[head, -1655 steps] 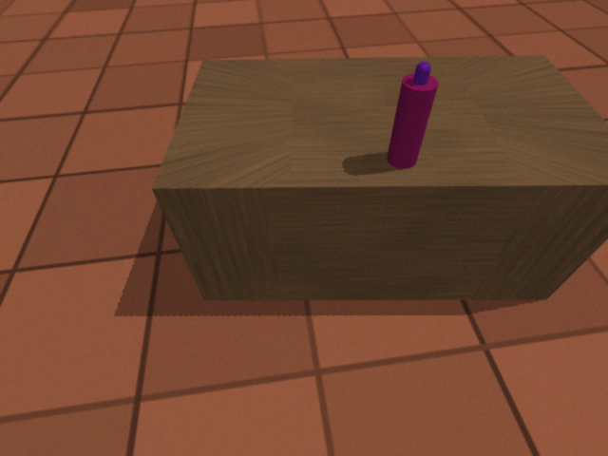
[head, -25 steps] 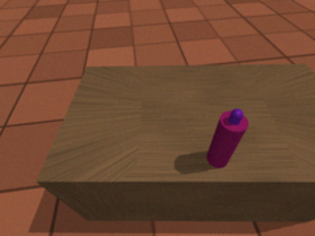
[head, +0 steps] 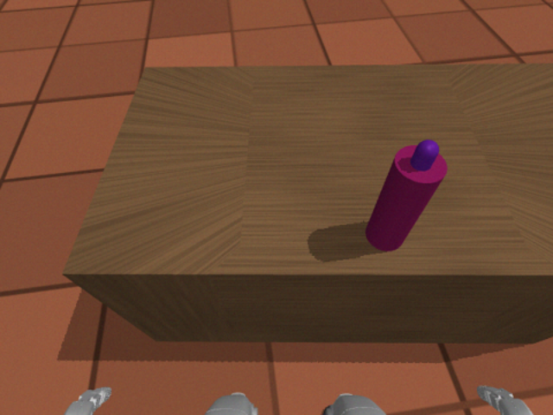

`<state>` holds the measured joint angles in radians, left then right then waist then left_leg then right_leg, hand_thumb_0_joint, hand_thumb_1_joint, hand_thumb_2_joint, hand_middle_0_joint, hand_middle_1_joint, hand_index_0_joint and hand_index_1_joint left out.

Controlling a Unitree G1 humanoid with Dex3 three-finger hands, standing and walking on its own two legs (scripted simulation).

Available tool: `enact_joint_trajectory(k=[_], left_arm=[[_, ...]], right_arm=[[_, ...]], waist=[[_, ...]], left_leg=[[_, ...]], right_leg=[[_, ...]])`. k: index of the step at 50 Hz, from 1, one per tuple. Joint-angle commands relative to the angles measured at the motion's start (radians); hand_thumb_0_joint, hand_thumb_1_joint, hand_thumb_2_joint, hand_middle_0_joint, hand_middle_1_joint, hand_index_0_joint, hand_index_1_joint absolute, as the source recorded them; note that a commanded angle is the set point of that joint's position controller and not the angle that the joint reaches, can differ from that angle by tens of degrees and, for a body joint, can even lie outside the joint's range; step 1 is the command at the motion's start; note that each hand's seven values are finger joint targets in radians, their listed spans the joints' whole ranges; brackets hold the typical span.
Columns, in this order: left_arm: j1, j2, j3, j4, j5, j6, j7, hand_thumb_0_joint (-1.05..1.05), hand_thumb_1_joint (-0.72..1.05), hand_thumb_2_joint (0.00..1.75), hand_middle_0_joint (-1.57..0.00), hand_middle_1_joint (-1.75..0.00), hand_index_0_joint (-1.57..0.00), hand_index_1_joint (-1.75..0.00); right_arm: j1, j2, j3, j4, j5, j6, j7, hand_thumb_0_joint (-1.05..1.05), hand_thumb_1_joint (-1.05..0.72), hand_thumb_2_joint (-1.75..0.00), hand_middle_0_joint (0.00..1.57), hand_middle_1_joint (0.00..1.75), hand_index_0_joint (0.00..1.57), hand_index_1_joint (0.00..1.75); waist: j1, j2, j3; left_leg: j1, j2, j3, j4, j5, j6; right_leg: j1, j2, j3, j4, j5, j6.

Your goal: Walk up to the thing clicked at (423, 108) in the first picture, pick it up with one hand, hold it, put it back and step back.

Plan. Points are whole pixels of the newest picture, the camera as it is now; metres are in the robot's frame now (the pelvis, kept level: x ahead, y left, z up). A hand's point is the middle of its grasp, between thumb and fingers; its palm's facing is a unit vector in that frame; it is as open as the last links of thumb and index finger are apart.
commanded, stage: step back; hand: right
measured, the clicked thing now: (403, 197) +0.46 -0.21 -0.02
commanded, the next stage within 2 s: none
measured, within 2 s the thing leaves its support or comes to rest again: neither
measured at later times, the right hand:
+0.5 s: hand out of the picture -0.03 -0.27 -0.15, palm faces +0.05 +0.91 -0.40, open 7.4 cm
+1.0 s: hand out of the picture -0.14 -0.25 -0.13, palm faces -0.05 +0.91 -0.42, open 7.4 cm
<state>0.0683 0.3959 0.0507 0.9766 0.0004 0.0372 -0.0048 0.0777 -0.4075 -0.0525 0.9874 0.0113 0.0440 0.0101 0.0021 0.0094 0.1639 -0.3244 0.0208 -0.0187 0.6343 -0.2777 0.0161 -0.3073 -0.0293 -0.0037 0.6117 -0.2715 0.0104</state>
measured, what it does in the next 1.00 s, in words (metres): walks backwards: right foot, then left foot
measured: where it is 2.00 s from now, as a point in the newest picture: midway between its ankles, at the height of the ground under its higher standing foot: outside the picture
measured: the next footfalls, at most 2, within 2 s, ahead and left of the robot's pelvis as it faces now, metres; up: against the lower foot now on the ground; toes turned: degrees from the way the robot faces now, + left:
right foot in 0.50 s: -0.10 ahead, -0.12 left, +0.00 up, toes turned -2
left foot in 0.86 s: -0.16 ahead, +0.12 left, +0.00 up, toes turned -3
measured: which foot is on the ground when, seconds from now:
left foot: down 0.00-0.52, up 0.54-0.84, down 0.86-1.00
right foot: down 0.00-0.12, up 0.14-0.48, down 0.50-0.88, up 0.90-1.00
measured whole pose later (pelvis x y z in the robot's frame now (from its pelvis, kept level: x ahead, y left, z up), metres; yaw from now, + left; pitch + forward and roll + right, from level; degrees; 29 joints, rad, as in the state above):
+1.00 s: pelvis -0.24 +0.02 +0.00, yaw -1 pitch -2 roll -1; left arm 0.13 0.40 0.08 0.83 0.00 0.07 0.01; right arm 0.16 -0.37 -0.03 0.86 -0.03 0.02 0.00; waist 0.01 -0.03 0.17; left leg -0.31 -0.02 -0.03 0.62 -0.27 0.03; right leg -0.48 0.11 0.14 1.13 -0.52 -0.02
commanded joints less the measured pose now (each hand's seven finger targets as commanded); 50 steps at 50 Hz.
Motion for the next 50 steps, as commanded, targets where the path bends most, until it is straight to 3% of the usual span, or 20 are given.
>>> enact_joint_trajectory(k=[1,4,5,6,8,11,17,21,24,25,26,27,30,38,42,43,44,45,48,50], left_arm=[[-0.073,0.281,0.066,-0.13,0.026,-0.009,0.017,0.0,0.9,0.9,-0.2,-0.3,-0.2,-0.3],[-0.162,0.27,0.057,-0.18,0.033,-0.007,0.023,0.0,0.9,0.9,-0.2,-0.3,-0.2,-0.3],[-0.139,0.223,0.047,-0.186,0.026,-0.001,0.026,0.0,0.9,0.9,-0.2,-0.3,-0.2,-0.3],[-0.106,0.155,0.036,-0.187,0.013,0.005,0.033,0.0,0.9,0.9,-0.2,-0.3,-0.2,-0.3],[-0.02,0.194,0.051,-0.162,0.02,0.015,0.047,0.0,0.9,0.9,-0.2,-0.3,-0.2,-0.3],[0.083,0.201,0.053,-0.123,0.007,0.013,0.044,0.0,0.9,0.9,-0.2,-0.3,-0.2,-0.3],[0.029,0.171,0.064,-0.201,0.016,-0.002,0.025,0.0,0.9,0.9,-0.2,-0.3,-0.2,-0.3],[0.116,0.159,0.071,-0.177,0.018,-0.003,0.016,0.0,0.9,0.9,-0.2,-0.3,-0.2,-0.3],[0.223,0.159,0.082,-0.128,0.029,-0.015,0.016,0.0,0.9,0.9,-0.2,-0.3,-0.2,-0.3],[0.202,0.212,0.097,-0.147,0.043,-0.024,0.018,0.0,0.9,0.9,-0.2,-0.3,-0.2,-0.3],[0.153,0.328,0.122,-0.175,0.035,-0.022,0.014,0.0,0.9,0.9,-0.2,-0.3,-0.2,-0.3],[0.107,0.361,0.125,-0.21,0.048,-0.026,0.015,0.0,0.9,0.9,-0.2,-0.3,-0.2,-0.3],[-0.039,0.228,0.093,-0.245,0.031,-0.03,0.026,0.0,0.9,0.9,-0.2,-0.3,-0.2,-0.3],[0.115,0.212,0.089,-0.258,0.03,-0.014,0.041,0.0,0.9,0.9,-0.2,-0.3,-0.2,-0.3],[0.057,0.214,0.072,-0.279,0.013,0.004,0.028,0.0,0.9,0.9,-0.2,-0.3,-0.2,-0.3],[0.08,0.178,0.063,-0.288,0.011,0.005,0.024,0.0,0.9,0.9,-0.2,-0.3,-0.2,-0.3],[0.027,0.175,0.064,-0.295,0.002,0.003,0.03,0.0,0.9,0.9,-0.2,-0.3,-0.2,-0.3],[-0.021,0.197,0.082,-0.285,0.019,0.005,0.041,0.0,0.9,0.9,-0.2,-0.3,-0.2,-0.3],[0.098,0.179,0.081,-0.22,-0.002,0.012,0.037,0.0,0.9,0.9,-0.2,-0.3,-0.2,-0.3],[0.152,0.186,0.087,-0.205,0.007,0.008,0.031,0.0,0.9,0.9,-0.2,-0.3,-0.2,-0.3]], right_arm=[[0.103,-0.171,-0.058,-0.07,-0.01,0.003,0.003,0.0,-0.9,-0.9,0.2,0.3,0.2,0.3],[0.23,-0.189,-0.074,-0.061,-0.009,-0.002,0.006,0.0,-0.9,-0.9,0.2,0.3,0.2,0.3],[0.243,-0.22,-0.08,-0.063,-0.018,-0.013,0.001,0.0,-0.9,-0.9,0.2,0.3,0.2,0.3],[0.183,-0.296,-0.091,-0.082,-0.036,-0.026,-0.003,0.0,-0.9,-0.9,0.2,0.3,0.2,0.3],[0.107,-0.351,-0.098,-0.13,-0.044,-0.039,-0.009,0.0,-0.9,-0.9,0.2,0.3,0.2,0.3],[0.006,-0.253,-0.08,-0.17,-0.047,-0.044,-0.034,0.0,-0.9,-0.9,0.2,0.3,0.2,0.3],[0.141,-0.228,-0.072,-0.173,-0.042,-0.043,-0.046,0.0,-0.9,-0.9,0.2,0.3,0.2,0.3],[0.089,-0.254,-0.069,-0.201,-0.042,-0.03,-0.04,0.0,-0.9,-0.9,0.2,0.3,0.2,0.3],[0.06,-0.239,-0.059,-0.204,-0.026,-0.01,-0.032,0.0,-0.9,-0.9,0.2,0.3,0.2,0.3],[0.083,-0.192,-0.043,-0.206,-0.02,-0.01,-0.03,0.0,-0.9,-0.9,0.2,0.3,0.2,0.3],[0.033,-0.152,-0.036,-0.23,-0.01,-0.014,-0.035,0.0,-0.9,-0.9,0.2,0.3,0.2,0.3],[0.016,-0.196,-0.056,-0.212,-0.02,-0.008,-0.047,0.0,-0.9,-0.9,0.2,0.3,0.2,0.3],[0.14,-0.192,-0.047,-0.155,0.004,-0.014,-0.046,0.0,-0.9,-0.9,0.2,0.3,0.2,0.3],[0.111,-0.17,-0.032,-0.194,-0.025,-0.032,-0.043,0.0,-0.9,-0.9,0.2,0.3,0.2,0.3],[0.209,-0.18,-0.056,-0.156,-0.037,-0.042,-0.032,0.0,-0.9,-0.9,0.2,0.3,0.2,0.3],[0.192,-0.246,-0.076,-0.17,-0.051,-0.045,-0.032,0.0,-0.9,-0.9,0.2,0.3,0.2,0.3],[0.136,-0.354,-0.094,-0.19,-0.041,-0.04,-0.021,0.0,-0.9,-0.9,0.2,0.3,0.2,0.3],[0.143,-0.357,-0.098,-0.196,-0.051,-0.043,-0.024,0.0,-0.9,-0.9,0.2,0.3,0.2,0.3],[0.021,-0.242,-0.063,-0.208,-0.049,-0.042,-0.037,0.0,-0.9,-0.9,0.2,0.3,0.2,0.3],[0.021,-0.225,-0.063,-0.218,-0.046,-0.041,-0.037,0.0,-0.9,-0.9,0.2,0.3,0.2,0.3]], waist=[[-0.025,-0.222,-0.201],[-0.087,-0.202,-0.196],[-0.089,-0.031,-0.183],[-0.054,0.214,-0.137],[-0.022,0.155,-0.203],[0.04,0.126,-0.188],[-0.043,0.117,-0.227],[-0.017,0.177,-0.245],[0.032,0.15,-0.274],[0.021,0.011,-0.241],[0.042,-0.261,-0.175],[0.062,-0.27,-0.129],[-0.051,-0.139,-0.116],[0.057,-0.21,-0.209],[-0.011,-0.135,-0.242],[0.001,0.015,-0.254],[-0.02,0.234,-0.233],[-0.065,0.199,-0.207],[0.033,0.076,-0.146],[0.035,0.109,-0.165]], left_leg=[[0.108,-0.064,0.004,0.264,-0.157,0.058],[0.16,-0.012,-0.051,0.181,-0.114,0.073],[0.088,0.102,-0.176,-0.088,0.1,0.095],[0.065,0.253,-0.454,-0.278,0.335,0.141],[0.023,0.348,-0.544,-0.281,0.422,0.252],[0.109,0.241,-0.31,-0.183,0.429,0.212],[0.303,0.249,-0.248,-0.129,0.543,0.238],[0.2,0.246,-0.219,-0.137,0.363,0.207],[0.039,0.186,-0.154,-0.036,0.231,0.126],[-0.119,0.098,-0.125,0.06,0.059,0.064],[-0.236,-0.111,-0.029,0.24,-0.249,-0.002],[-0.173,-0.088,-0.12,0.482,-0.366,-0.017],[-0.187,-0.13,-0.161,0.56,-0.214,-0.014],[-0.163,-0.056,-0.055,0.16,-0.244,-0.026],[0.113,-0.032,-0.017,-0.21,0.1,0.013],[0.199,0.137,-0.254,-0.233,0.214,0.077],[0.108,0.321,-0.456,-0.284,0.302,0.23],[0.018,0.385,-0.557,-0.308,0.32,0.31],[0.047,0.243,-0.274,-0.251,0.36,0.207],[0.108,0.23,-0.239,-0.226,0.359,0.214]], right_leg=[[-0.129,-0.292,0.286,-0.194,0.2,-0.256],[-0.207,-0.248,0.231,-0.054,0.171,-0.201],[-0.165,-0.09,0.136,0.159,0.044,-0.121],[-0.238,0.12,0.069,0.353,-0.253,-0.057],[-0.184,0.157,0.233,0.578,-0.399,-0.047],[-0.241,0.129,0.229,0.663,-0.248,-0.033],[-0.212,0.101,0.149,0.417,-0.271,0.014],[-0.048,0.069,0.054,0.163,-0.211,0.002],[0.191,0.048,0.022,-0.188,0.048,-0.034],[0.235,-0.063,0.223,-0.244,0.0,-0.06],[0.119,-0.277,0.498,-0.297,0.094,-0.206],[-0.058,-0.398,0.616,-0.32,0.141,-0.333],[0.018,-0.205,0.253,-0.187,0.405,-0.211],[0.288,-0.245,0.263,-0.082,0.543,-0.237],[0.103,-0.159,0.179,0.034,0.339,-0.132],[-0.058,-0.07,0.139,0.132,0.137,-0.077],[-0.116,0.108,0.009,0.306,-0.259,-0.033],[-0.109,0.112,0.147,0.508,-0.393,-0.027],[-0.18,0.135,0.212,0.669,-0.258,-0.039],[-0.188,0.131,0.188,0.658,-0.227,-0.011]])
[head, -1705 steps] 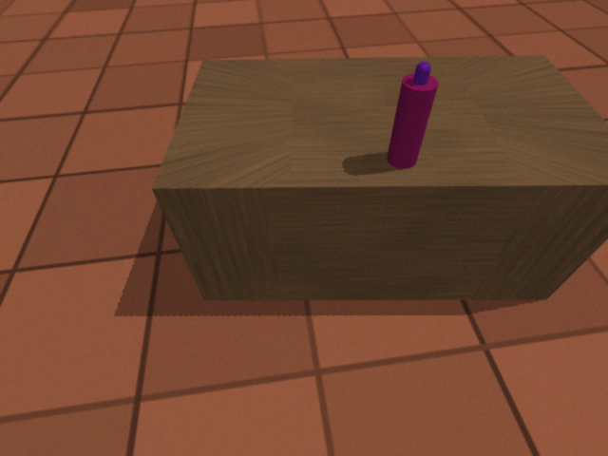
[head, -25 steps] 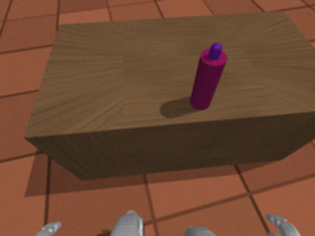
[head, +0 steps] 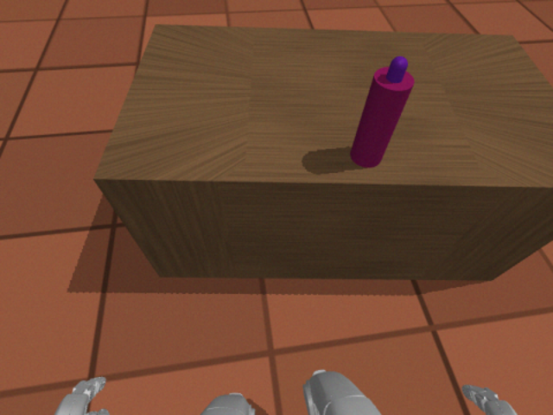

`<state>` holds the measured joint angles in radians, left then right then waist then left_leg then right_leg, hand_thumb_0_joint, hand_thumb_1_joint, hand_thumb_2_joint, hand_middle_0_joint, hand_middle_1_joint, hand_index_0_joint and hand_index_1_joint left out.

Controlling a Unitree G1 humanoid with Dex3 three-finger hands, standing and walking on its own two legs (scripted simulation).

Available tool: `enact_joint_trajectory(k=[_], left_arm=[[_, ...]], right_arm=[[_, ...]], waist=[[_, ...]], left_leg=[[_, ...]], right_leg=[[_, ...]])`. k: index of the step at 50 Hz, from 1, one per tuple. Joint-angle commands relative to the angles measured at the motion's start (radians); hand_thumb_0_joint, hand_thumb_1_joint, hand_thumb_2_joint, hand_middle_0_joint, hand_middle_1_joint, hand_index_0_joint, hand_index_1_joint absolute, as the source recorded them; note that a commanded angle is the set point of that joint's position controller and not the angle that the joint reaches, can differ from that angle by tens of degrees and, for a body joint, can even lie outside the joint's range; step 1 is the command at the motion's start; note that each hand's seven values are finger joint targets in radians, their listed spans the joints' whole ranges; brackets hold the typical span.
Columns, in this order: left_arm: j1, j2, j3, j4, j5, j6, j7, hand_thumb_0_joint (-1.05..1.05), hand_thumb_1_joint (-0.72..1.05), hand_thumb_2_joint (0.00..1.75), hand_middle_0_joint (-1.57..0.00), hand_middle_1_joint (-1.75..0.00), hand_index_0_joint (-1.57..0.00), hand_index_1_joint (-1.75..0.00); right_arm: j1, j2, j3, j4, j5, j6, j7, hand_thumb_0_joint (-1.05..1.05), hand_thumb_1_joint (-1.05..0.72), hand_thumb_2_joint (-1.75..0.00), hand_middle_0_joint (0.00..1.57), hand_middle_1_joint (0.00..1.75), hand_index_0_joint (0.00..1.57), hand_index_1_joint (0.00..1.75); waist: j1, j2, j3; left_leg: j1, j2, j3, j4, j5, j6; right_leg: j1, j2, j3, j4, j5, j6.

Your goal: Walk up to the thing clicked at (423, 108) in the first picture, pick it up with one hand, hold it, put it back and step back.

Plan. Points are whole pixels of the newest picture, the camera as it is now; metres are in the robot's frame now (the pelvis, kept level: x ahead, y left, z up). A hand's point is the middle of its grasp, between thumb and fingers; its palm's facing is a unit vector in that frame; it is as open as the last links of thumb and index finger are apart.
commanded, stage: step back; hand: right
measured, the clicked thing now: (380, 114) +0.70 -0.22 -0.03
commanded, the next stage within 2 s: none
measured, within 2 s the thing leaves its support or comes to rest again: neither
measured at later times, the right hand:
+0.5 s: hand out of the picture -0.09 -0.31 -0.16, palm faces -0.06 +0.92 -0.39, open 7.4 cm
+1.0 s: hand out of the picture -0.19 -0.31 -0.15, palm faces -0.01 +0.93 -0.37, open 7.4 cm
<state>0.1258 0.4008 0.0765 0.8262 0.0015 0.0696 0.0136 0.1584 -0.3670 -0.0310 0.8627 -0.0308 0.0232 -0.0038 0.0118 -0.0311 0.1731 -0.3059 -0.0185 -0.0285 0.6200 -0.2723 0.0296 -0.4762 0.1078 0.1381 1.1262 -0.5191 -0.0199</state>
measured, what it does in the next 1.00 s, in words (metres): walks backwards: right foot, then left foot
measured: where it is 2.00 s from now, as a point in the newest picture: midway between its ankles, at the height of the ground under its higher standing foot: outside the picture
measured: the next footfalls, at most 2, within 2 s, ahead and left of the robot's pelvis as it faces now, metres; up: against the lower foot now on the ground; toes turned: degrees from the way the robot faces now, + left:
right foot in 0.24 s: -0.08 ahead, -0.15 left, +0.00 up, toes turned -2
left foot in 0.58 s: -0.16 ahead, +0.10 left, +0.00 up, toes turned -1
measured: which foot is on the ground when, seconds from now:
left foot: down 0.00-0.26, up 0.28-0.56, down 0.58-0.92, up 0.94-1.00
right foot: up 0.00-0.22, down 0.24-0.60, up 0.62-0.88, down 0.90-1.00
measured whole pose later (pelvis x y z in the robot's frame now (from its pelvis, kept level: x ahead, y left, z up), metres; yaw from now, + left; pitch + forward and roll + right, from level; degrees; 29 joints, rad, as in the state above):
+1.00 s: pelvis -0.33 -0.04 +0.00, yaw -3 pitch -2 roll +0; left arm 0.20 0.36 0.05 0.92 0.04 0.02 0.00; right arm 0.09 -0.40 -0.05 0.86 -0.01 0.07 -0.01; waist 0.05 0.05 0.14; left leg -0.51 -0.05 -0.14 0.98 -0.46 0.00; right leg -0.26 0.03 0.03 0.66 -0.37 -0.03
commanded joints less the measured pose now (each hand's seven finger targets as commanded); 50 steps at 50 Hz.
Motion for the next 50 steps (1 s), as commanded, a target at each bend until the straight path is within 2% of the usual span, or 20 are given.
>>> enact_joint_trajectory(k=[1,6,11,12,13,14,16,18,23,28,29,30,31,35,40,44,45,46,47,50], left_arm=[[0.091,0.166,0.06,-0.057,0.011,-0.027,0.012,0.0,0.9,0.9,-0.2,-0.3,-0.2,-0.3],[0.071,0.156,0.05,-0.07,0.017,-0.04,0.005,0.0,0.9,0.9,-0.2,-0.3,-0.2,-0.3],[0.238,0.164,0.057,0.021,0.029,-0.053,-0.001,0.0,0.9,0.9,-0.2,-0.3,-0.2,-0.3],[0.212,0.221,0.074,0.008,0.048,-0.056,-0.003,0.0,0.9,0.9,-0.2,-0.3,-0.2,-0.3],[0.154,0.344,0.101,-0.024,0.044,-0.052,-0.007,0.0,0.9,0.9,-0.2,-0.3,-0.2,-0.3],[0.068,0.374,0.103,-0.066,0.048,-0.057,-0.002,0.0,0.9,0.9,-0.2,-0.3,-0.2,-0.3],[-0.082,0.272,0.072,-0.104,0.039,-0.064,0.014,0.0,0.9,0.9,-0.2,-0.3,-0.2,-0.3],[-0.073,0.23,0.07,-0.103,0.047,-0.061,0.017,0.0,0.9,0.9,-0.2,-0.3,-0.2,-0.3],[0.07,0.222,0.068,-0.084,0.043,-0.048,0.029,0.0,0.9,0.9,-0.2,-0.3,-0.2,-0.3],[-0.002,0.228,0.047,-0.101,0.019,-0.027,0.02,0.0,0.9,0.9,-0.2,-0.3,-0.2,-0.3],[0.011,0.197,0.035,-0.111,0.015,-0.025,0.017,0.0,0.9,0.9,-0.2,-0.3,-0.2,-0.3],[-0.035,0.175,0.026,-0.125,0.004,-0.029,0.019,0.0,0.9,0.9,-0.2,-0.3,-0.2,-0.3],[-0.09,0.205,0.052,-0.116,0.015,-0.026,0.031,0.0,0.9,0.9,-0.2,-0.3,-0.2,-0.3],[0.041,0.186,0.046,-0.042,-0.002,-0.02,0.022,0.0,0.9,0.9,-0.2,-0.3,-0.2,-0.3],[0.038,0.158,0.035,-0.042,0.016,-0.043,0.013,0.0,0.9,0.9,-0.2,-0.3,-0.2,-0.3],[0.14,0.18,0.044,0.033,0.035,-0.075,0.015,0.0,0.9,0.9,-0.2,-0.3,-0.2,-0.3],[0.138,0.25,0.062,0.029,0.05,-0.083,0.016,0.0,0.9,0.9,-0.2,-0.3,-0.2,-0.3],[0.075,0.367,0.088,0.003,0.048,-0.077,0.014,0.0,0.9,0.9,-0.2,-0.3,-0.2,-0.3],[0.013,0.374,0.089,-0.024,0.046,-0.085,0.018,0.0,0.9,0.9,-0.2,-0.3,-0.2,-0.3],[-0.056,0.242,0.056,-0.026,0.043,-0.09,0.023,0.0,0.9,0.9,-0.2,-0.3,-0.2,-0.3]], right_arm=[[-0.036,-0.248,-0.083,-0.093,-0.004,-0.019,-0.023,0.0,-0.9,-0.9,0.2,0.3,0.2,0.3],[0.004,-0.271,-0.092,-0.098,-0.004,-0.01,-0.023,0.0,-0.9,-0.9,0.2,0.3,0.2,0.3],[-0.062,-0.283,-0.087,-0.118,0.013,0.021,-0.011,0.0,-0.9,-0.9,0.2,0.3,0.2,0.3],[-0.045,-0.233,-0.074,-0.125,0.018,0.021,-0.008,0.0,-0.9,-0.9,0.2,0.3,0.2,0.3],[-0.104,-0.201,-0.071,-0.142,0.027,0.019,-0.019,0.0,-0.9,-0.9,0.2,0.3,0.2,0.3],[-0.09,-0.242,-0.089,-0.134,0.018,0.024,-0.028,0.0,-0.9,-0.9,0.2,0.3,0.2,0.3],[0.002,-0.255,-0.089,-0.086,0.031,0.023,-0.025,0.0,-0.9,-0.9,0.2,0.3,0.2,0.3],[0.031,-0.234,-0.075,-0.073,0.031,0.011,-0.027,0.0,-0.9,-0.9,0.2,0.3,0.2,0.3],[-0.009,-0.201,-0.059,-0.089,0.011,0.0,-0.027,0.0,-0.9,-0.9,0.2,0.3,0.2,0.3],[0.141,-0.217,-0.081,-0.023,0.005,-0.003,-0.02,0.0,-0.9,-0.9,0.2,0.3,0.2,0.3],[0.133,-0.266,-0.094,-0.032,-0.006,-0.004,-0.021,0.0,-0.9,-0.9,0.2,0.3,0.2,0.3],[0.072,-0.378,-0.109,-0.052,0.004,0.002,-0.01,0.0,-0.9,-0.9,0.2,0.3,0.2,0.3],[0.055,-0.412,-0.118,-0.067,-0.006,-0.001,-0.008,0.0,-0.9,-0.9,0.2,0.3,0.2,0.3],[-0.062,-0.284,-0.077,-0.081,-0.009,-0.006,-0.025,0.0,-0.9,-0.9,0.2,0.3,0.2,0.3],[-0.01,-0.269,-0.081,-0.081,-0.014,0.012,-0.02,0.0,-0.9,-0.9,0.2,0.3,0.2,0.3],[-0.037,-0.25,-0.067,-0.074,0.01,0.033,-0.008,0.0,-0.9,-0.9,0.2,0.3,0.2,0.3],[-0.035,-0.191,-0.051,-0.085,0.014,0.029,-0.004,0.0,-0.9,-0.9,0.2,0.3,0.2,0.3],[-0.091,-0.192,-0.06,-0.101,0.015,0.031,-0.02,0.0,-0.9,-0.9,0.2,0.3,0.2,0.3],[-0.09,-0.239,-0.081,-0.092,0.016,0.038,-0.024,0.0,-0.9,-0.9,0.2,0.3,0.2,0.3],[-0.016,-0.231,-0.073,-0.038,0.022,0.022,-0.019,0.0,-0.9,-0.9,0.2,0.3,0.2,0.3]], waist=[[0.005,0.155,-0.188],[-0.039,0.205,-0.227],[0.037,0.199,-0.264],[0.024,0.04,-0.204],[0.067,-0.249,-0.158],[0.054,-0.233,-0.084],[-0.041,-0.062,-0.074],[-0.034,-0.101,-0.117],[0.065,-0.152,-0.182],[-0.007,-0.125,-0.257],[-0.009,-0.021,-0.263],[-0.016,0.232,-0.245],[-0.064,0.26,-0.217],[0.036,0.135,-0.182],[-0.016,0.223,-0.217],[0.026,0.152,-0.288],[0.018,-0.04,-0.237],[0.064,-0.224,-0.191],[0.042,-0.178,-0.119],[-0.019,-0.047,-0.127]], left_leg=[[0.156,0.267,-0.229,-0.196,0.375,0.207],[0.219,0.29,-0.216,-0.162,0.369,0.219],[-0.013,0.205,-0.144,-0.077,0.086,0.1],[-0.193,0.101,-0.12,0.025,-0.098,0.036],[-0.234,-0.089,-0.049,0.304,-0.294,-0.022],[-0.193,-0.039,-0.157,0.502,-0.335,-0.046],[-0.185,-0.08,-0.197,0.624,-0.212,-0.037],[-0.166,-0.089,-0.134,0.613,-0.187,-0.049],[-0.225,-0.035,-0.048,0.264,-0.262,-0.057],[0.082,-0.013,0.037,-0.169,0.036,-0.01],[0.138,0.117,-0.156,-0.199,0.141,0.043],[0.085,0.319,-0.405,-0.241,0.254,0.185],[-0.047,0.418,-0.544,-0.296,0.294,0.295],[0.008,0.276,-0.226,-0.174,0.446,0.204],[0.177,0.272,-0.217,-0.121,0.428,0.204],[0.025,0.187,-0.127,0.022,0.168,0.099],[-0.202,0.06,-0.094,0.149,-0.084,0.033],[-0.207,-0.041,-0.093,0.338,-0.327,-0.018],[-0.172,-0.003,-0.209,0.507,-0.335,-0.034],[-0.185,-0.062,-0.155,0.554,-0.198,-0.041]], right_leg=[[-0.034,-0.013,0.042,0.088,0.012,0.037],[0.055,-0.067,-0.042,-0.233,-0.008,0.056],[0.35,-0.085,-0.137,-0.687,0.24,-0.007],[0.353,-0.205,0.091,-0.735,0.11,-0.052],[0.153,-0.445,0.393,-0.867,0.033,-0.202],[-0.026,-0.563,0.502,-0.905,0.072,-0.291],[0.014,-0.417,0.205,-0.768,0.338,-0.21],[0.092,-0.348,0.069,-0.694,0.496,-0.175],[0.416,-0.374,0.078,-0.604,0.693,-0.183],[0.285,-0.333,0.027,-0.482,0.608,-0.106],[0.162,-0.271,-0.003,-0.401,0.464,-0.055],[0.051,-0.084,-0.174,-0.242,0.104,0.002],[0.078,-0.056,-0.072,-0.016,-0.148,0.013],[0.03,-0.032,0.015,0.13,-0.009,0.0],[0.079,-0.084,-0.087,-0.312,-0.008,0.035],[0.372,-0.1,-0.094,-0.752,0.274,-0.004],[0.414,-0.25,0.177,-0.775,0.185,-0.053],[0.166,-0.503,0.42,-0.843,0.187,-0.235],[0.029,-0.561,0.479,-0.858,0.202,-0.288],[0.127,-0.365,0.127,-0.709,0.374,-0.183]])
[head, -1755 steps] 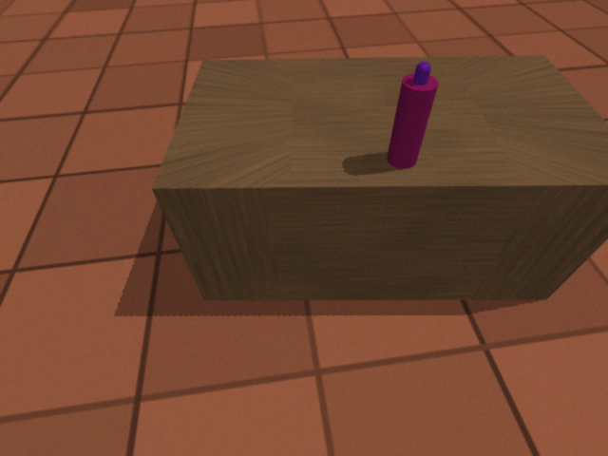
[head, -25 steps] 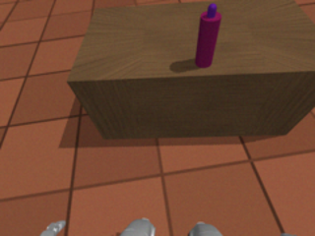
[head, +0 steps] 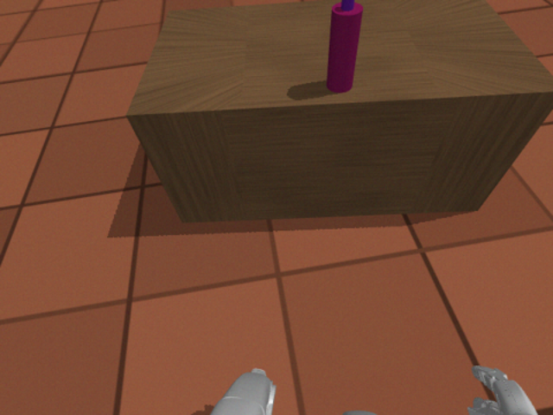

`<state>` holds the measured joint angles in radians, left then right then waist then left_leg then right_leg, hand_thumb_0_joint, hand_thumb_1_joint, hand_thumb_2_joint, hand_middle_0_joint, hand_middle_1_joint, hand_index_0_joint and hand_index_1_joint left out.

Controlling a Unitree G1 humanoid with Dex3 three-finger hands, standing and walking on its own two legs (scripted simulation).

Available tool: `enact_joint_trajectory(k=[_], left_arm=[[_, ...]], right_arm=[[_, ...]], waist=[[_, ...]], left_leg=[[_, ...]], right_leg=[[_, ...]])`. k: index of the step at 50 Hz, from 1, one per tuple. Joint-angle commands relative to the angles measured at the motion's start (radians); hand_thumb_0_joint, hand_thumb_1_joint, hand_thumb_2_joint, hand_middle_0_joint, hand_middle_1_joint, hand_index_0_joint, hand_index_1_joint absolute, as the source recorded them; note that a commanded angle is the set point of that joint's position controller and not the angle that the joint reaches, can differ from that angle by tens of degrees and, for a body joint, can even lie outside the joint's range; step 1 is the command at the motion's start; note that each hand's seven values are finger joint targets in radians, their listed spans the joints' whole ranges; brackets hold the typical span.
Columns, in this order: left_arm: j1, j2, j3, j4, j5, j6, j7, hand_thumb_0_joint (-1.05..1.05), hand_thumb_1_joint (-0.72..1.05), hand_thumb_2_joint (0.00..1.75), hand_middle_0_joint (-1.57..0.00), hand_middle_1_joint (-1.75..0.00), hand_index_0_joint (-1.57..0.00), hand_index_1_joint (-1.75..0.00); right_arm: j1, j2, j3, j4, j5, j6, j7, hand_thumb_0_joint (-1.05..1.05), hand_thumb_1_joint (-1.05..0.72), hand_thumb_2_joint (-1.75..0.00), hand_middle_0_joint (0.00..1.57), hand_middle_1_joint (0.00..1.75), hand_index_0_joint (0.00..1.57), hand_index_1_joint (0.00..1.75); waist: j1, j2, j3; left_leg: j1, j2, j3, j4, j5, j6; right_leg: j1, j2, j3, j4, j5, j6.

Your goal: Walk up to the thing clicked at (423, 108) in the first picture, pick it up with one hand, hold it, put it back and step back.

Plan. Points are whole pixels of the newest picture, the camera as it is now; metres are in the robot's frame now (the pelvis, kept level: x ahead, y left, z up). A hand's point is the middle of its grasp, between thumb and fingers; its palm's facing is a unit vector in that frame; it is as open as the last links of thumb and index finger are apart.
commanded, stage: step back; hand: right
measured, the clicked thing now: (343, 42) +1.03 -0.12 -0.02
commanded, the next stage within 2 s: stand in 1.06 s
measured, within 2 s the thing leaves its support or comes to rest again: neither
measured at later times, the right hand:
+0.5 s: hand out of the picture +0.05 -0.24 -0.15, palm faces -0.10 +0.94 -0.34, open 7.4 cm
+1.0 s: hand out of the picture +0.13 -0.21 -0.13, palm faces -0.08 +0.93 -0.36, open 7.4 cm
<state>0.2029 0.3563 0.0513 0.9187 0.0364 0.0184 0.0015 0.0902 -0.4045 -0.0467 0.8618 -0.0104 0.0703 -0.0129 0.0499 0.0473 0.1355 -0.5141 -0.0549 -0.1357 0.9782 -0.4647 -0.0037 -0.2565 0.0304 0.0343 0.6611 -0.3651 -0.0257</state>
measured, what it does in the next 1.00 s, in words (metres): steps on the spot: left foot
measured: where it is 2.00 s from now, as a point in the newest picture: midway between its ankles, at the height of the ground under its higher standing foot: outside the picture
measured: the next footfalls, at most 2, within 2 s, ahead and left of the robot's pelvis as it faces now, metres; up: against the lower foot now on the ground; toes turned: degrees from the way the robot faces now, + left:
left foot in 0.20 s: +0.01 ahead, +0.14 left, +0.00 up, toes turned +3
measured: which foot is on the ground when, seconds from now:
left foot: up 0.00-0.18, down 0.20-1.00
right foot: down 0.00-1.00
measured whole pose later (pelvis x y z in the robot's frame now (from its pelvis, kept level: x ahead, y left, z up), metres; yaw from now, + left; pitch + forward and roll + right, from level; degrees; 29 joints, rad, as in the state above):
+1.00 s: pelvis -0.01 +0.03 +0.01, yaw +4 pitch -2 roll +0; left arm 0.06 0.37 0.03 1.06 0.01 -0.03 0.00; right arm 0.07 -0.34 -0.04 1.07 -0.02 -0.02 0.00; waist 0.02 -0.01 0.07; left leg -0.18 -0.02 -0.02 0.52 -0.31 0.01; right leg -0.16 -0.02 0.00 0.51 -0.31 0.02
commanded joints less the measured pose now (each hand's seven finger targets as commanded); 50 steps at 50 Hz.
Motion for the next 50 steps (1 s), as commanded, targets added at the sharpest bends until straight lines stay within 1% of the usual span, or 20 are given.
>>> enact_joint_trajectory(k=[1,5,7,9,10,11,12,14,17,20,21,22,23,24,28,29,30,32,39,50], left_arm=[[-0.103,0.29,0.084,-0.115,0.011,-0.042,0.034,0.0,0.9,0.9,-0.2,-0.3,-0.2,-0.3],[-0.013,0.303,0.096,-0.09,0.017,-0.042,0.026,0.0,0.9,0.9,-0.2,-0.3,-0.2,-0.3],[-0.038,0.306,0.093,-0.088,0.011,-0.039,0.017,0.0,0.9,0.9,-0.2,-0.3,-0.2,-0.3],[-0.057,0.28,0.065,-0.086,0.004,-0.026,0.008,0.0,0.9,0.9,-0.2,-0.3,-0.2,-0.3],[-0.031,0.221,0.045,-0.086,0.001,-0.021,0.006,0.0,0.9,0.9,-0.2,-0.3,-0.2,-0.3],[-0.074,0.16,0.025,-0.094,-0.021,-0.023,0.002,0.0,0.9,0.9,-0.2,-0.3,-0.2,-0.3],[-0.119,0.261,0.059,-0.074,-0.014,-0.024,0.01,0.0,0.9,0.9,-0.2,-0.3,-0.2,-0.3],[-0.068,0.229,0.05,-0.047,-0.024,-0.03,-0.006,0.0,0.9,0.9,-0.2,-0.3,-0.2,-0.3],[-0.027,0.223,0.054,-0.003,-0.02,-0.043,-0.013,0.0,0.9,0.9,-0.2,-0.3,-0.2,-0.3],[0.019,0.206,0.055,0.037,-0.009,-0.056,-0.001,0.0,0.9,0.9,-0.2,-0.3,-0.2,-0.3],[0.024,0.244,0.066,0.038,0.0,-0.063,0.007,0.0,0.9,0.9,-0.2,-0.3,-0.2,-0.3],[0.026,0.315,0.077,0.042,0.005,-0.068,0.008,0.0,0.9,0.9,-0.2,-0.3,-0.2,-0.3],[-0.046,0.343,0.079,0.019,0.009,-0.072,0.005,0.0,0.9,0.9,-0.2,-0.3,-0.2,-0.3],[-0.089,0.313,0.074,0.0,0.001,-0.073,0.005,0.0,0.9,0.9,-0.2,-0.3,-0.2,-0.3],[-0.146,0.263,0.051,0.005,-0.007,-0.068,0.003,0.0,0.9,0.9,-0.2,-0.3,-0.2,-0.3],[-0.133,0.24,0.04,0.007,-0.01,-0.065,-0.001,0.0,0.9,0.9,-0.2,-0.3,-0.2,-0.3],[-0.135,0.202,0.026,0.002,-0.014,-0.064,-0.004,0.0,0.9,0.9,-0.2,-0.3,-0.2,-0.3],[-0.124,0.198,0.027,0.029,-0.03,-0.059,-0.004,0.0,0.9,0.9,-0.2,-0.3,-0.2,-0.3],[-0.104,0.236,0.028,0.075,-0.029,-0.075,0.013,0.0,0.9,0.9,-0.2,-0.3,-0.2,-0.3],[-0.178,0.216,0.02,0.081,-0.025,-0.057,0.019,0.0,0.9,0.9,-0.2,-0.3,-0.2,-0.3]], right_arm=[[0.056,-0.191,-0.055,-0.035,-0.004,-0.03,-0.007,0.0,-0.9,-0.9,0.2,0.3,0.2,0.3],[0.014,-0.174,-0.049,-0.037,-0.025,-0.05,0.008,0.0,-0.9,-0.9,0.2,0.3,0.2,0.3],[0.037,-0.163,-0.051,-0.014,-0.026,-0.065,0.015,0.0,-0.9,-0.9,0.2,0.3,0.2,0.3],[0.128,-0.152,-0.062,0.043,-0.026,-0.08,0.012,0.0,-0.9,-0.9,0.2,0.3,0.2,0.3],[0.161,-0.185,-0.076,0.061,-0.039,-0.088,0.006,0.0,-0.9,-0.9,0.2,0.3,0.2,0.3],[0.133,-0.261,-0.079,0.049,-0.039,-0.096,0.005,0.0,-0.9,-0.9,0.2,0.3,0.2,0.3],[0.097,-0.318,-0.089,0.032,-0.032,-0.099,0.01,0.0,-0.9,-0.9,0.2,0.3,0.2,0.3],[0.013,-0.22,-0.055,0.027,-0.035,-0.112,0.007,0.0,-0.9,-0.9,0.2,0.3,0.2,0.3],[0.018,-0.222,-0.06,0.043,-0.034,-0.107,0.012,0.0,-0.9,-0.9,0.2,0.3,0.2,0.3],[0.002,-0.168,-0.043,0.038,-0.019,-0.085,0.017,0.0,-0.9,-0.9,0.2,0.3,0.2,0.3],[0.014,-0.124,-0.031,0.035,-0.013,-0.084,0.017,0.0,-0.9,-0.9,0.2,0.3,0.2,0.3],[0.005,-0.118,-0.03,0.036,-0.012,-0.081,0.013,0.0,-0.9,-0.9,0.2,0.3,0.2,0.3],[0.035,-0.147,-0.041,0.06,-0.015,-0.081,0.009,0.0,-0.9,-0.9,0.2,0.3,0.2,0.3],[0.074,-0.161,-0.045,0.075,-0.015,-0.085,0.012,0.0,-0.9,-0.9,0.2,0.3,0.2,0.3],[0.134,-0.125,-0.041,0.125,-0.016,-0.106,0.015,0.0,-0.9,-0.9,0.2,0.3,0.2,0.3],[0.129,-0.132,-0.044,0.128,-0.022,-0.11,0.012,0.0,-0.9,-0.9,0.2,0.3,0.2,0.3],[0.118,-0.155,-0.05,0.124,-0.03,-0.116,0.006,0.0,-0.9,-0.9,0.2,0.3,0.2,0.3],[0.02,-0.199,-0.047,0.115,-0.022,-0.119,0.01,0.0,-0.9,-0.9,0.2,0.3,0.2,0.3],[0.002,-0.154,-0.036,0.139,-0.01,-0.113,0.002,0.0,-0.9,-0.9,0.2,0.3,0.2,0.3],[-0.05,-0.146,-0.04,0.15,-0.007,-0.101,-0.002,0.0,-0.9,-0.9,0.2,0.3,0.2,0.3]], waist=[[-0.038,-0.154,-0.099],[0.031,-0.212,-0.104],[0.014,-0.241,-0.103],[-0.042,-0.192,-0.125],[-0.059,-0.071,-0.148],[-0.069,0.168,-0.135],[-0.083,0.095,-0.078],[-0.024,0.012,-0.052],[-0.036,0.118,-0.075],[0.005,0.068,-0.102],[0.008,-0.047,-0.119],[0.015,-0.17,-0.092],[-0.01,-0.18,-0.047],[-0.035,-0.127,-0.029],[-0.071,-0.186,-0.103],[-0.071,-0.159,-0.123],[-0.073,-0.095,-0.155],[-0.022,0.004,-0.123],[-0.028,-0.007,-0.221],[-0.036,-0.027,-0.202]], left_leg=[[0.03,-0.021,-0.026,0.196,0.004,-0.021],[0.004,0.039,0.051,-0.148,-0.052,-0.023],[0.151,0.051,0.106,-0.333,-0.081,-0.008],[0.389,0.016,0.148,-0.591,0.118,0.018],[0.514,0.092,0.001,-0.631,0.072,0.04],[0.425,0.325,-0.398,-0.763,-0.224,0.138],[0.202,0.407,-0.462,-0.794,-0.365,0.242],[0.228,0.301,-0.261,-0.727,-0.173,0.188],[0.181,0.249,-0.144,-0.69,-0.075,0.144],[0.098,0.187,-0.041,-0.562,-0.032,0.08],[0.022,0.132,-0.001,-0.454,-0.021,0.041],[0.005,0.038,0.041,-0.306,-0.073,0.019],[0.094,0.042,0.054,-0.219,-0.08,0.007],[0.109,0.067,0.038,-0.208,-0.051,0.006],[0.299,0.067,0.099,-0.481,0.136,0.022],[0.376,0.077,0.074,-0.547,0.201,0.028],[0.406,0.158,-0.038,-0.608,0.244,0.048],[0.264,0.253,-0.149,-0.657,0.11,0.115],[0.331,0.142,0.053,-0.499,0.584,0.041],[0.359,0.17,0.041,-0.531,0.609,0.06]], right_leg=[[-0.066,-0.271,0.217,-0.239,0.164,-0.175],[0.101,-0.274,0.248,-0.259,-0.122,-0.166],[0.015,-0.289,0.239,-0.273,-0.139,-0.161],[-0.091,-0.227,0.147,-0.167,-0.069,-0.102],[-0.217,-0.183,0.095,-0.029,-0.043,-0.067],[-0.326,-0.042,-0.027,0.112,-0.164,0.006],[-0.206,-0.074,0.035,0.214,-0.232,0.009],[-0.172,-0.086,0.052,0.191,-0.129,0.002],[-0.022,-0.061,-0.025,0.013,-0.08,0.011],[0.202,-0.018,-0.044,-0.245,0.062,-0.005],[0.249,-0.115,0.136,-0.311,-0.025,-0.037],[0.141,-0.265,0.371,-0.417,-0.282,-0.101],[-0.007,-0.367,0.452,-0.452,-0.385,-0.175],[-0.024,-0.36,0.419,-0.425,-0.33,-0.183],[-0.049,-0.244,0.173,-0.309,0.001,-0.094],[-0.072,-0.21,0.127,-0.263,0.09,-0.063],[-0.077,-0.169,0.075,-0.192,0.191,-0.033],[0.014,-0.068,-0.013,-0.156,0.005,0.002],[0.201,-0.16,0.039,-0.205,0.468,-0.03],[0.166,-0.136,0.001,-0.167,0.424,-0.019]])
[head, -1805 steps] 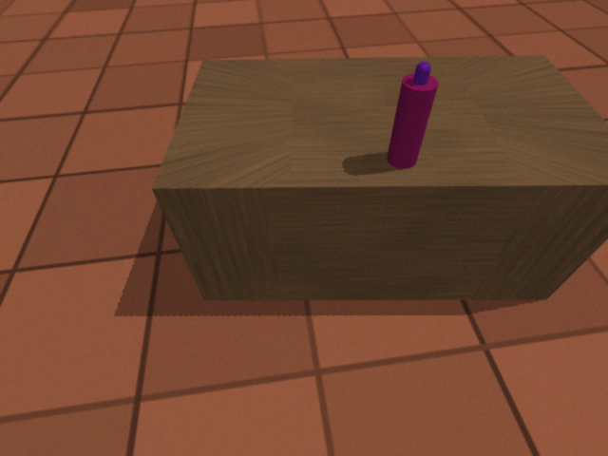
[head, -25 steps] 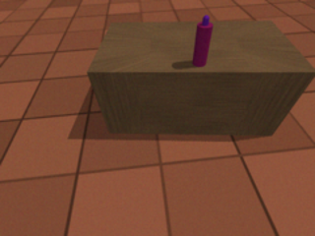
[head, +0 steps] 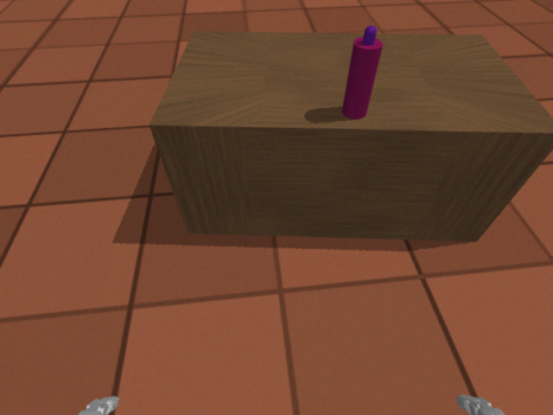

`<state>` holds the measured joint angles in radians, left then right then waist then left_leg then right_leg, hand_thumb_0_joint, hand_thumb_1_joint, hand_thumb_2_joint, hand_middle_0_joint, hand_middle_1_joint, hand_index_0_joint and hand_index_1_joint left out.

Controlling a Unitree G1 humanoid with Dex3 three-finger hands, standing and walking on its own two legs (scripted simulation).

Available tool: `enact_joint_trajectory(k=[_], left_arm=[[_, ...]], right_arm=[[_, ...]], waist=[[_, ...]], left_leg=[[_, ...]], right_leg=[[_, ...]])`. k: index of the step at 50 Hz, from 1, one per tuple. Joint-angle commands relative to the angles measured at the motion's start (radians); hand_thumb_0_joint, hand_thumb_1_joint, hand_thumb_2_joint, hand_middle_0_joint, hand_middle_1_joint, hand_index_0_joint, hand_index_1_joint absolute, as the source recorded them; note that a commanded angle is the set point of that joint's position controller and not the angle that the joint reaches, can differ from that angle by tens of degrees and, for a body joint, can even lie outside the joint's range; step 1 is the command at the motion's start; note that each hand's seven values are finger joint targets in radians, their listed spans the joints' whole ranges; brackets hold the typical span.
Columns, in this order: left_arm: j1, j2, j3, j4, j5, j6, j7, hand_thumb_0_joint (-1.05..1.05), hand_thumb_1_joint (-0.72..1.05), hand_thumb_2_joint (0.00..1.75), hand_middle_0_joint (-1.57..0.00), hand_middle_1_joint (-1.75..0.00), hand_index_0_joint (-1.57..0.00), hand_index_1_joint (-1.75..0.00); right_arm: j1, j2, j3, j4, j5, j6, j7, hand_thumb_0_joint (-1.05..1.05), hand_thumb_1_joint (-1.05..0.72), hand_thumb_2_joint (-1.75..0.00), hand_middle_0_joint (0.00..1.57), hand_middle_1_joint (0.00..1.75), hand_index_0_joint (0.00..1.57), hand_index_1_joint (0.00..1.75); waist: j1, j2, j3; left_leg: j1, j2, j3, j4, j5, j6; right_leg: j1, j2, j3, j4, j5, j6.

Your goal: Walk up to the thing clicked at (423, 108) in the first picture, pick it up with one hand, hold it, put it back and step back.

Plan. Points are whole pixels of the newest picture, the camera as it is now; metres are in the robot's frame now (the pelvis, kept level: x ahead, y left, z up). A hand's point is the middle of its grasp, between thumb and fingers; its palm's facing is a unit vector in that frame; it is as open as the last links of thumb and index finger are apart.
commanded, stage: step back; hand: right
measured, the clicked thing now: (362, 73) +1.02 -0.23 -0.03
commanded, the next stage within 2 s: stand in 0.06 s
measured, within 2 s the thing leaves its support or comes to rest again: neither
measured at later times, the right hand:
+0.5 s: hand out of the picture +0.07 -0.26 -0.14, palm faces -0.02 +0.95 -0.32, open 7.4 cm
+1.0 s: hand out of the picture +0.02 -0.28 -0.15, palm faces -0.03 +0.94 -0.33, open 7.4 cm
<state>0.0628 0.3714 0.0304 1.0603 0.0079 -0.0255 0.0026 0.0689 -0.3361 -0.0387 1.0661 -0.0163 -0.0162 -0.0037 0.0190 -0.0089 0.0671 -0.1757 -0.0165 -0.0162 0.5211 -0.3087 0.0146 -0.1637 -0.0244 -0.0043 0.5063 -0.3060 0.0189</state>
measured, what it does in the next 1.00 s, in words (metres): stands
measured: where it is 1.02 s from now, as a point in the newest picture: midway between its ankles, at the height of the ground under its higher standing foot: outside the picture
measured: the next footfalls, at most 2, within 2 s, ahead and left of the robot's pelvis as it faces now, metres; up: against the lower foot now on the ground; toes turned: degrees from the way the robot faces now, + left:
none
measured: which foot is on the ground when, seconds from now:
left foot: down 0.00-1.00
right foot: down 0.00-1.00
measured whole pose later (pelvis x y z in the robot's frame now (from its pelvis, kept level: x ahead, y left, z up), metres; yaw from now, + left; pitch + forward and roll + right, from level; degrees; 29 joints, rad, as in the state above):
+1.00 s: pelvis -0.03 -0.03 +0.01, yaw +0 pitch -2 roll +0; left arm 0.12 0.35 0.00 1.14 0.00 -0.02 -0.02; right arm 0.15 -0.35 0.00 1.14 -0.01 -0.01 0.01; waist 0.00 0.01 0.06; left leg -0.13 0.02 -0.03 0.33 -0.16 -0.03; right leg -0.13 0.01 -0.02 0.32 -0.16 -0.01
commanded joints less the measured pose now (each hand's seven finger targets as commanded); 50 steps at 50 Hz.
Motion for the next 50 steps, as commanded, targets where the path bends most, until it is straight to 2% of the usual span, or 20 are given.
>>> enact_joint_trajectory(k=[1,2,3,4,6,8,12,16,19,22,23,25,27,29,32,34,36,43,48,50], left_arm=[[-0.039,0.2,0.04,-0.06,0.004,-0.013,0.017,0.0,0.9,0.9,-0.2,-0.3,-0.2,-0.3],[-0.031,0.2,0.038,-0.057,0.003,-0.013,0.017,0.0,0.9,0.9,-0.2,-0.3,-0.2,-0.3],[-0.028,0.168,0.024,-0.034,-0.008,-0.008,0.015,0.0,0.9,0.9,-0.2,-0.3,-0.2,-0.3],[-0.031,0.173,0.024,-0.036,-0.006,-0.006,0.015,0.0,0.9,0.9,-0.2,-0.3,-0.2,-0.3],[-0.036,0.174,0.021,-0.029,-0.006,-0.004,0.016,0.0,0.9,0.9,-0.2,-0.3,-0.2,-0.3],[-0.037,0.18,0.023,-0.024,-0.005,-0.004,0.017,0.0,0.9,0.9,-0.2,-0.3,-0.2,-0.3],[-0.039,0.18,0.02,-0.011,-0.001,-0.007,0.014,0.0,0.9,0.9,-0.2,-0.3,-0.2,-0.3],[-0.041,0.192,0.02,0.005,0.0,-0.007,0.009,0.0,0.9,0.9,-0.2,-0.3,-0.2,-0.3],[-0.044,0.186,0.016,0.011,0.004,-0.008,0.006,0.0,0.9,0.9,-0.2,-0.3,-0.2,-0.3],[-0.034,0.193,0.018,0.017,0.003,-0.013,0.003,0.0,0.9,0.9,-0.2,-0.3,-0.2,-0.3],[-0.02,0.181,0.015,0.021,0.002,-0.014,0.002,0.0,0.9,0.9,-0.2,-0.3,-0.2,-0.3],[-0.025,0.189,0.016,0.02,0.003,-0.015,0.002,0.0,0.9,0.9,-0.2,-0.3,-0.2,-0.3],[-0.019,0.186,0.014,0.022,0.002,-0.015,0.003,0.0,0.9,0.9,-0.2,-0.3,-0.2,-0.3],[-0.022,0.194,0.014,0.022,0.002,-0.015,0.002,0.0,0.9,0.9,-0.2,-0.3,-0.2,-0.3],[-0.007,0.197,0.013,0.025,0.004,-0.013,0.001,0.0,0.9,0.9,-0.2,-0.3,-0.2,-0.3],[-0.013,0.205,0.014,0.019,0.003,-0.014,0.001,0.0,0.9,0.9,-0.2,-0.3,-0.2,-0.3],[0.006,0.2,0.013,0.023,0.003,-0.011,-0.001,0.0,0.9,0.9,-0.2,-0.3,-0.2,-0.3],[0.009,0.205,0.011,0.014,0.001,-0.015,-0.001,0.0,0.9,0.9,-0.2,-0.3,-0.2,-0.3],[0.011,0.204,0.012,0.014,-0.004,-0.017,-0.001,0.0,0.9,0.9,-0.2,-0.3,-0.2,-0.3],[0.02,0.196,0.008,0.014,-0.005,-0.015,-0.001,0.0,0.9,0.9,-0.2,-0.3,-0.2,-0.3]], right_arm=[[-0.03,-0.215,-0.048,-0.051,-0.001,-0.014,-0.012,0.0,-0.9,-0.9,0.2,0.3,0.2,0.3],[-0.05,-0.216,-0.047,-0.057,-0.001,-0.012,-0.011,0.0,-0.9,-0.9,0.2,0.3,0.2,0.3],[-0.045,-0.218,-0.032,-0.056,0.008,-0.017,-0.012,0.0,-0.9,-0.9,0.2,0.3,0.2,0.3],[-0.035,-0.232,-0.035,-0.053,0.01,-0.019,-0.011,0.0,-0.9,-0.9,0.2,0.3,0.2,0.3],[-0.053,-0.227,-0.03,-0.047,0.011,-0.019,-0.011,0.0,-0.9,-0.9,0.2,0.3,0.2,0.3],[-0.044,-0.224,-0.026,-0.041,0.011,-0.02,-0.012,0.0,-0.9,-0.9,0.2,0.3,0.2,0.3],[-0.059,-0.216,-0.02,-0.038,0.012,-0.022,-0.01,0.0,-0.9,-0.9,0.2,0.3,0.2,0.3],[-0.065,-0.204,-0.012,-0.027,0.012,-0.018,-0.005,0.0,-0.9,-0.9,0.2,0.3,0.2,0.3],[-0.066,-0.211,-0.011,-0.018,0.011,-0.016,-0.001,0.0,-0.9,-0.9,0.2,0.3,0.2,0.3],[-0.047,-0.211,-0.009,-0.008,0.008,-0.02,0.002,0.0,-0.9,-0.9,0.2,0.3,0.2,0.3],[-0.055,-0.213,-0.008,-0.003,0.008,-0.02,0.002,0.0,-0.9,-0.9,0.2,0.3,0.2,0.3],[-0.042,-0.215,-0.008,-0.002,0.006,-0.021,0.003,0.0,-0.9,-0.9,0.2,0.3,0.2,0.3],[-0.04,-0.213,-0.008,0.002,0.004,-0.019,0.004,0.0,-0.9,-0.9,0.2,0.3,0.2,0.3],[-0.02,-0.214,-0.006,0.007,0.005,-0.018,0.004,0.0,-0.9,-0.9,0.2,0.3,0.2,0.3],[-0.013,-0.213,-0.005,0.012,0.005,-0.014,0.006,0.0,-0.9,-0.9,0.2,0.3,0.2,0.3],[0.008,-0.218,-0.004,0.014,0.004,-0.016,0.008,0.0,-0.9,-0.9,0.2,0.3,0.2,0.3],[0.009,-0.222,-0.005,0.016,0.002,-0.015,0.007,0.0,-0.9,-0.9,0.2,0.3,0.2,0.3],[0.033,-0.217,-0.001,0.014,0.003,-0.013,0.009,0.0,-0.9,-0.9,0.2,0.3,0.2,0.3],[0.044,-0.221,0.004,0.016,0.004,-0.02,0.003,0.0,-0.9,-0.9,0.2,0.3,0.2,0.3],[0.032,-0.226,0.006,0.016,0.006,-0.021,0.002,0.0,-0.9,-0.9,0.2,0.3,0.2,0.3]], waist=[[-0.005,0.024,-0.141],[0.001,0.025,-0.126],[-0.011,0.016,-0.129],[-0.015,0.015,-0.131],[-0.013,0.018,-0.13],[-0.016,0.026,-0.158],[-0.015,0.018,-0.155],[-0.016,0.011,-0.094],[-0.02,0.01,-0.064],[-0.019,0.01,-0.084],[-0.011,0.021,-0.076],[-0.018,0.009,-0.087],[-0.015,0.009,-0.073],[-0.022,0.003,-0.075],[-0.016,-0.004,-0.04],[-0.024,-0.004,-0.052],[-0.018,0.002,-0.04],[-0.02,-0.012,-0.048],[-0.021,0.012,-0.088],[-0.013,0.023,-0.083]], left_leg=[[0.028,0.13,-0.076,-0.078,0.456,0.04],[0.024,0.125,-0.074,-0.08,0.416,0.039],[0.071,0.144,-0.112,-0.122,0.534,0.03],[0.072,0.15,-0.112,-0.126,0.567,0.025],[0.108,0.145,-0.102,-0.146,0.54,0.018],[0.133,0.148,-0.093,-0.159,0.597,0.01],[0.136,0.148,-0.084,-0.195,0.525,0.005],[0.092,0.134,-0.086,-0.248,0.299,0.002],[0.072,0.132,-0.094,-0.271,0.177,0.0],[0.067,0.138,-0.098,-0.274,0.203,0.001],[0.072,0.134,-0.098,-0.273,0.167,0.002],[0.085,0.137,-0.095,-0.264,0.201,0.002],[0.078,0.131,-0.093,-0.264,0.161,-0.001],[0.058,0.135,-0.096,-0.264,0.163,0.001],[0.036,0.123,-0.098,-0.265,0.084,0.0],[0.039,0.131,-0.1,-0.266,0.11,0.002],[0.035,0.126,-0.1,-0.261,0.066,0.001],[0.025,0.122,-0.097,-0.243,0.105,0.002],[0.03,0.14,-0.099,-0.245,0.206,0.002],[0.037,0.138,-0.099,-0.249,0.224,-0.002]], right_leg=[[0.078,-0.086,0.046,-0.019,0.367,-0.063],[0.068,-0.085,0.049,-0.034,0.353,-0.06],[0.064,-0.092,0.071,-0.067,0.437,-0.051],[0.092,-0.089,0.065,-0.082,0.45,-0.039],[0.093,-0.091,0.066,-0.112,0.432,-0.036],[0.125,-0.092,0.061,-0.114,0.459,-0.038],[0.14,-0.097,0.064,-0.158,0.423,-0.031],[0.1,-0.101,0.082,-0.215,0.267,-0.03],[0.064,-0.098,0.088,-0.245,0.172,-0.03],[0.09,-0.105,0.091,-0.239,0.2,-0.034],[0.069,-0.102,0.093,-0.253,0.174,-0.032],[0.063,-0.104,0.095,-0.252,0.196,-0.034],[0.042,-0.105,0.101,-0.264,0.144,-0.035],[0.061,-0.106,0.102,-0.258,0.151,-0.037],[0.01,-0.102,0.113,-0.287,0.041,-0.036],[0.023,-0.105,0.115,-0.275,0.066,-0.041],[-0.006,-0.102,0.121,-0.285,0.014,-0.04],[-0.002,-0.105,0.129,-0.294,0.013,-0.04],[0.076,-0.105,0.112,-0.242,0.219,-0.042],[0.068,-0.101,0.102,-0.238,0.22,-0.04]])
